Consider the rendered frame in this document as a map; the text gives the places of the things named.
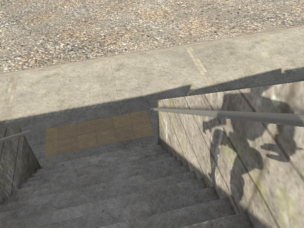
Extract stairs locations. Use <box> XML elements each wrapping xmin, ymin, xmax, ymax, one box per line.
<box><xmin>0</xmin><ymin>142</ymin><xmax>255</xmax><ymax>228</ymax></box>

